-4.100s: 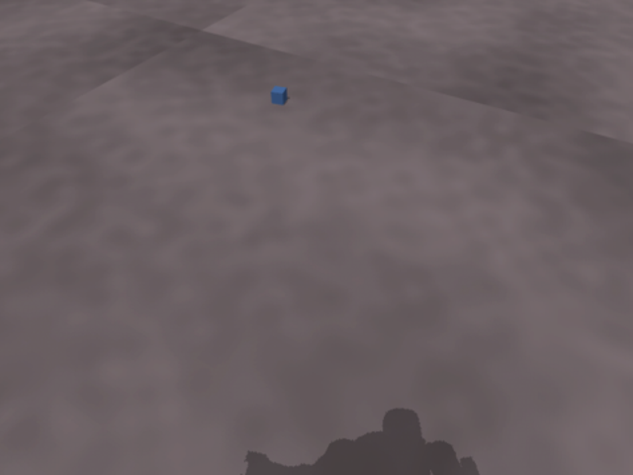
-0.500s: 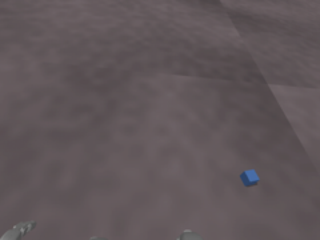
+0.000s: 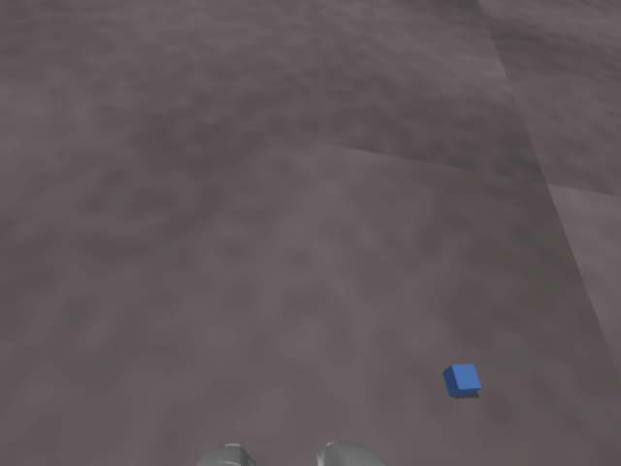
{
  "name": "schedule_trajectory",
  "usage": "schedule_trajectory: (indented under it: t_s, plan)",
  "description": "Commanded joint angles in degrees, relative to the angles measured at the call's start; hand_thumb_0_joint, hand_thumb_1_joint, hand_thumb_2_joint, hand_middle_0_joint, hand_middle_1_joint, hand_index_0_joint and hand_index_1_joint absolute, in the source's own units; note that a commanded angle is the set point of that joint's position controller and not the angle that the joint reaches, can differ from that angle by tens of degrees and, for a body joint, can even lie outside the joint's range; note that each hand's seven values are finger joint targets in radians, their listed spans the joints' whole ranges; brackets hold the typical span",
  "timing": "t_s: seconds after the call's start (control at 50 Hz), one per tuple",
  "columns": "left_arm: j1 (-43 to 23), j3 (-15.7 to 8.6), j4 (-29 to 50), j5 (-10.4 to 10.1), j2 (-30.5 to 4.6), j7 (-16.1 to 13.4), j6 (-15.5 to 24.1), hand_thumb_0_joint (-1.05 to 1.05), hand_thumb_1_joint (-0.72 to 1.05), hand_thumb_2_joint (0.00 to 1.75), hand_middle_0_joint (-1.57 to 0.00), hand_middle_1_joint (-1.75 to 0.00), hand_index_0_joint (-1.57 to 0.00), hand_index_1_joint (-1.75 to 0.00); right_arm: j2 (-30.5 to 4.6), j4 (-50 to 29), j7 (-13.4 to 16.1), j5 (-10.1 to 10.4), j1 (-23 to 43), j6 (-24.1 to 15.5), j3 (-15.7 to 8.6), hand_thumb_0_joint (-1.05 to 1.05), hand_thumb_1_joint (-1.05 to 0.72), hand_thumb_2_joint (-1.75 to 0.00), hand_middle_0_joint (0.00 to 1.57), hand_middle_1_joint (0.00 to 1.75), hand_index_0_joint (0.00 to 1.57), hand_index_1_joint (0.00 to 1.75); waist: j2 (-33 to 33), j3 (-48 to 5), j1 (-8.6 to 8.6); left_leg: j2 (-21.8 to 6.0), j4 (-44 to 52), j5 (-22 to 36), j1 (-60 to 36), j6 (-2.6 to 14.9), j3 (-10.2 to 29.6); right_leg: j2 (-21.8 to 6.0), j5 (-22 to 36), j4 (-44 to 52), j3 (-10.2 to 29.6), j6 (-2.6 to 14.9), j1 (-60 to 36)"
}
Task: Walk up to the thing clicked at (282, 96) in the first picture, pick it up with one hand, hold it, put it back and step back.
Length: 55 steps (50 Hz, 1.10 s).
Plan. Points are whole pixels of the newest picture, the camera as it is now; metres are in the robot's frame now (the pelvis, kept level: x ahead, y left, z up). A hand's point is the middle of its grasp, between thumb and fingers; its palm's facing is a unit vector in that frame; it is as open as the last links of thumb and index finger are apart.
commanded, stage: walk up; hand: left
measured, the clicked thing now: (461, 379) +0.48 -0.54 -0.71
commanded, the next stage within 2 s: none
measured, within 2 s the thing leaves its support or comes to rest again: neither
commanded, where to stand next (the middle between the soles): +0.10 -0.82 m, yaw +7 degrees
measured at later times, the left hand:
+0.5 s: hand out of the picture +0.07 +0.04 -0.13, palm faces -0.04 -0.93 -0.37, open 7.4 cm
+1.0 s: hand out of the picture +0.10 -0.17 -0.17, palm faces -0.06 -0.92 -0.40, open 7.4 cm
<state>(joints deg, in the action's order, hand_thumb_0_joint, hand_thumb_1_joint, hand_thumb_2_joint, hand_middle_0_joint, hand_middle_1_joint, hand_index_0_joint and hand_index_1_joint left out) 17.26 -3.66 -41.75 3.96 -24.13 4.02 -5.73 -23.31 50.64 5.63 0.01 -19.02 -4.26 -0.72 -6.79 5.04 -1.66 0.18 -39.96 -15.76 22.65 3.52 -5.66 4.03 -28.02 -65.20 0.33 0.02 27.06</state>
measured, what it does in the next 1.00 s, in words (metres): steps to the right: right foot, then left foot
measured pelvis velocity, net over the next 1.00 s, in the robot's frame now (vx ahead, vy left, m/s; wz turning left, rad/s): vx -0.01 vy -0.48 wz -0.02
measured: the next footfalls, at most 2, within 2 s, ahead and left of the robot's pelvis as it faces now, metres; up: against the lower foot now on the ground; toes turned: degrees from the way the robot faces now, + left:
right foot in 0.26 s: +0.08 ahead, -0.35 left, +0.00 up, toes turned -1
left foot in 0.58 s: +0.11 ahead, -0.19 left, +0.00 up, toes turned +5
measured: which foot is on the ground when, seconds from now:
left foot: down 0.00-0.28, up 0.30-0.56, down 0.58-0.98, up 1.00-1.00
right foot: up 0.00-0.24, down 0.26-0.58, up 0.60-0.94, down 0.96-1.00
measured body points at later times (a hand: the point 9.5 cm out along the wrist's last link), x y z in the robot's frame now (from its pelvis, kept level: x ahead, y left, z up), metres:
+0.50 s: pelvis +0.01 -0.24 +0.00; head +0.04 -0.23 +0.45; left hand +0.07 +0.09 -0.11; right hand +0.06 -0.60 -0.09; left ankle +0.05 -0.16 -0.67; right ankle +0.04 -0.35 -0.71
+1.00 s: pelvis -0.01 -0.48 -0.03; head +0.02 -0.44 +0.41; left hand +0.10 -0.12 -0.14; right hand +0.02 -0.88 -0.08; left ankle +0.07 -0.21 -0.70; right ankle +0.03 -0.64 -0.72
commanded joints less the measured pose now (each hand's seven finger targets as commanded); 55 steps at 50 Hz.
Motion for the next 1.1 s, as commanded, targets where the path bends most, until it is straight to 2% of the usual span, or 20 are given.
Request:
schedule_trajectory:
  t_s: [0.0, 0.14, 0.24, 0.26, 0.28, 0.3, 0.32, 0.38, 0.46, 0.52, 0.54, 0.56, 0.6, 0.7, 0.84, 0.92, 0.96, 0.98, 1.0, 1.08]
  plan:
    - [-3.1, -6.2, 6.4, -1.1, -15.6, 0.0, 1.5, 0.0, 0.9, 0.9, -0.2, -0.3, -0.2, -0.3, -19.9, -3.4, 2.2, 0.5, -6.1, -1.5, -6.5, 0.0, -0.9, -0.9, 0.2, 0.3, 0.2, 0.3, 6.7, -2.4, 2.33, -20.3, 15.2, 5.5, -4.1, 11.34, 21.4, -5.7, 4.8, -8.6, 12.8, -1.41, 9.0]
    - [-4.9, -5.7, 7.1, -1.8, -13.5, 2.8, 0.4, 0.0, 0.9, 0.9, -0.2, -0.3, -0.2, -0.3, -26.1, -4.2, 0.6, -2.0, -3.0, -1.9, -8.9, 0.0, -0.9, -0.9, 0.2, 0.3, 0.2, 0.3, 22.2, -1.7, 2.65, -16.2, 14.9, -12.6, 2.9, 8.95, 12.1, -9.0, 4.3, 7.8, 4.1, -1.34, 4.4]
    - [10.1, -8.0, 0.2, -0.7, -15.0, 1.9, 0.6, 0.0, 0.9, 0.9, -0.2, -0.3, -0.2, -0.3, -21.8, -3.9, 1.0, -2.6, 3.7, -0.1, -7.5, 0.0, -0.9, -0.9, 0.2, 0.3, 0.2, 0.3, 8.4, -8.5, -7.59, -9.1, -9.2, -14.6, 16.7, 2.85, 1.0, -4.0, 7.3, 27.1, -3.3, 0.16, -20.3]
    - [13.2, -8.6, -0.2, 0.4, -17.8, 1.1, 1.2, 0.0, 0.9, 0.9, -0.2, -0.3, -0.2, -0.3, -16.7, -4.1, 0.9, -2.1, 2.8, 0.6, -5.5, 0.0, -0.9, -0.9, 0.2, 0.3, 0.2, 0.3, -6.2, -6.1, -10.78, -5.0, -25.0, -17.9, 24.9, 1.32, -2.9, -7.2, 2.1, 35.6, 3.5, 1.68, -20.2]
    - [7.5, -8.5, 2.9, 0.7, -22.5, 0.5, 1.9, 0.0, 0.9, 0.9, -0.2, -0.3, -0.2, -0.3, -12.9, -4.9, 1.4, -0.8, 2.0, 1.0, -4.4, 0.0, -0.9, -0.9, 0.2, 0.3, 0.2, 0.3, -15.5, -2.9, -7.7, 1.3, -36.6, -23.1, 29.6, -0.87, 2.3, -17.2, -1.4, 47.6, 29.2, 5.18, -10.4]
    - [-3.8, -8.5, 5.6, -0.4, -26.8, -0.1, 2.4, 0.0, 0.9, 0.9, -0.2, -0.3, -0.2, -0.3, -16.5, -4.9, 2.6, -0.8, 3.2, 1.0, -6.4, 0.0, -0.9, -0.9, 0.2, 0.3, 0.2, 0.3, -15.4, -1.0, -2.94, -1.1, -37.9, -20.3, 25.1, -0.63, 7.0, -21.5, -11.4, 58.1, 41.4, 11.2, -4.4]
    - [-7.8, -8.6, 6.8, -1.2, -25.5, -0.4, 2.4, 0.0, 0.9, 0.9, -0.2, -0.3, -0.2, -0.3, -19.4, -2.5, 2.5, -0.4, 1.1, 0.8, -6.9, 0.0, -0.9, -0.9, 0.2, 0.3, 0.2, 0.3, -10.3, -0.1, -0.24, -4.5, -35.1, -16.9, 21.6, -0.82, 8.0, -22.5, -16.0, 57.7, 41.0, 12.43, -3.3]
    - [-8.1, -6.6, 4.8, -0.1, -18.3, -0.8, 2.3, 0.0, 0.9, 0.9, -0.2, -0.3, -0.2, -0.3, -19.1, 3.7, 1.5, 1.4, -6.4, 0.2, -5.8, 0.0, -0.9, -0.9, 0.2, 0.3, 0.2, 0.3, -8.3, -2.0, 1.32, -5.6, -26.0, -11.0, 18.1, -0.31, 4.6, -14.5, 1.6, 41.3, 18.0, 12.9, -9.9]
    - [-5.0, -4.7, 5.2, 0.0, -14.3, -0.5, 2.4, 0.0, 0.9, 0.9, -0.2, -0.3, -0.2, -0.3, -16.9, 3.1, 0.7, 0.9, -7.7, -1.0, -5.0, 0.0, -0.9, -0.9, 0.2, 0.3, 0.2, 0.3, -7.7, -3.9, -0.63, -1.5, -9.9, -11.8, 6.8, 0.51, 2.1, -14.5, 22.2, 38.1, 14.6, 16.36, -10.9]
    - [-8.3, -2.9, 6.9, -1.2, -11.6, -0.6, 1.9, 0.0, 0.9, 0.9, -0.2, -0.3, -0.2, -0.3, -15.9, 4.4, 1.4, 0.4, -17.7, -2.3, -5.5, 0.0, -0.9, -0.9, 0.2, 0.3, 0.2, 0.3, 0.0, -8.2, 4.3, -2.0, 13.3, 9.3, -12.2, -1.5, 4.9, -10.6, 28.3, 24.7, 7.1, 11.86, -6.0]
    - [-7.2, -1.9, 7.8, -1.8, -9.3, -0.6, 2.1, 0.0, 0.9, 0.9, -0.2, -0.3, -0.2, -0.3, -20.1, 3.5, 2.0, -0.9, -18.7, -2.5, -7.1, 0.0, -0.9, -0.9, 0.2, 0.3, 0.2, 0.3, 8.1, -8.7, 5.89, -8.9, 16.2, 8.9, -20.5, -1.63, 16.6, -7.6, 19.6, 16.6, 5.7, 7.27, 3.3]
    - [-4.6, -1.4, 7.9, -1.8, -7.6, -0.7, 1.8, 0.0, 0.9, 0.9, -0.2, -0.3, -0.2, -0.3, -24.8, 1.2, 2.7, -1.9, -16.2, -2.3, -8.5, 0.0, -0.9, -0.9, 0.2, 0.3, 0.2, 0.3, 16.1, -7.7, 3.88, -22.9, 18.5, 10.4, -26.0, 2.02, 38.8, -1.1, 1.5, 8.0, 6.8, 2.67, 16.6]
    - [-0.4, -3.7, 5.4, -0.6, -15.6, -1.2, 0.4, 0.0, 0.9, 0.9, -0.2, -0.3, -0.2, -0.3, -25.6, -1.8, 2.7, 0.3, -9.4, -1.9, -8.8, 0.0, -0.9, -0.9, 0.2, 0.3, 0.2, 0.3, 8.3, -6.8, 2.54, -30.3, 18.8, 4.3, -18.3, 10.86, 41.2, -5.1, -2.8, -2.6, 11.6, 1.46, 14.5]
    - [-4.1, -5.8, 4.7, -0.8, -16.3, 0.1, 0.7, 0.0, 0.9, 0.9, -0.2, -0.3, -0.2, -0.3, -20.9, -2.9, 1.7, -0.4, -6.4, -1.6, -7.7, 0.0, -0.9, -0.9, 0.2, 0.3, 0.2, 0.3, 10.0, 0.2, 1.67, -18.5, 15.7, -2.8, -1.4, 9.15, 20.8, -4.6, 7.0, -6.7, 12.5, 0.44, 9.2]
    - [-5.1, -6.2, 4.9, -1.4, -15.4, 2.2, 0.1, 0.0, 0.9, 0.9, -0.2, -0.3, -0.2, -0.3, -26.5, -4.2, 0.7, -2.3, -3.4, -1.5, -9.6, 0.0, -0.9, -0.9, 0.2, 0.3, 0.2, 0.3, 21.8, -1.3, 2.15, -16.9, 14.7, -19.3, 2.8, 8.71, 15.9, -8.7, 2.1, 7.0, 3.7, -1.68, 4.3]
    - [2.8, -7.4, 1.6, -0.9, -14.3, 2.0, 0.3, 0.0, 0.9, 0.9, -0.2, -0.3, -0.2, -0.3, -26.1, -3.8, 0.7, -2.5, 1.8, -0.2, -9.3, 0.0, -0.9, -0.9, 0.2, 0.3, 0.2, 0.3, 20.4, -5.3, -4.02, -13.9, 4.0, -16.0, 12.1, 4.82, 8.5, -7.2, 3.0, 22.8, -1.4, 0.62, -13.3]
    - [11.7, -8.5, -1.3, 0.8, -18.0, 0.7, 1.1, 0.0, 0.9, 0.9, -0.2, -0.3, -0.2, -0.3, -16.8, -3.7, 0.9, -2.1, 1.1, 1.0, -5.9, 0.0, -0.9, -0.9, 0.2, 0.3, 0.2, 0.3, -5.9, -4.3, -10.11, -4.0, -25.9, -19.4, 24.4, 0.57, -1.7, -8.7, -4.5, 37.5, 7.3, 2.44, -17.2]
    - [3.8, -8.7, 2.2, 0.9, -23.6, 0.2, 2.0, 0.0, 0.9, 0.9, -0.2, -0.3, -0.2, -0.3, -13.6, -5.3, 1.7, -0.8, 1.2, 1.3, -5.3, 0.0, -0.9, -0.9, 0.2, 0.3, 0.2, 0.3, -14.1, -0.4, -6.14, 2.2, -34.9, -22.1, 28.8, -0.88, 4.4, -18.9, -10.6, 51.2, 33.5, 6.52, -6.4]
    - [-5.8, -8.8, 4.6, -0.1, -26.8, -0.4, 2.3, 0.0, 0.9, 0.9, -0.2, -0.3, -0.2, -0.3, -16.8, -4.8, 2.9, -0.8, 2.9, 1.3, -7.0, 0.0, -0.9, -0.9, 0.2, 0.3, 0.2, 0.3, -12.9, 1.6, -2.44, -0.5, -36.8, -20.1, 23.8, -0.9, 10.0, -21.7, -16.8, 58.1, 41.6, 9.29, -1.1]
    - [-6.5, -6.9, 3.4, 0.4, -18.1, -1.2, 2.5, 0.0, 0.9, 0.9, -0.2, -0.3, -0.2, -0.3, -18.7, 3.5, 1.9, 1.3, -6.0, 0.8, -6.3, 0.0, -0.9, -0.9, 0.2, 0.3, 0.2, 0.3, -6.7, -0.3, -0.01, -2.9, -27.9, -11.1, 19.7, -0.52, 8.8, -14.3, 0.7, 41.3, 18.5, 9.21, -10.6]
